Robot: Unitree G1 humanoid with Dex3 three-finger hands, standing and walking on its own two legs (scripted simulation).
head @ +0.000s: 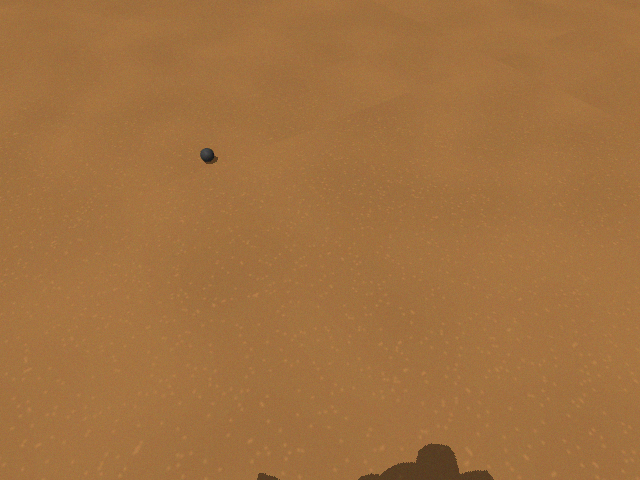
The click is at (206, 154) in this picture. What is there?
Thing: free ball
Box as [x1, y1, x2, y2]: [200, 148, 213, 161]
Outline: 204,148 201,151 200,156 203,160 209,161 213,158 213,152 209,148
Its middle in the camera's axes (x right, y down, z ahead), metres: -0.56 -0.41 +1.96
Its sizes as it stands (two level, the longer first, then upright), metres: 0.069 0.069 0.069
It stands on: the floor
